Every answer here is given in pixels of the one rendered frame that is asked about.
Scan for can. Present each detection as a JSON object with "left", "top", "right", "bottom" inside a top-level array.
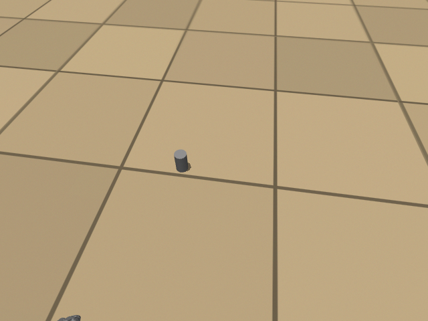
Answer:
[{"left": 174, "top": 149, "right": 188, "bottom": 173}]

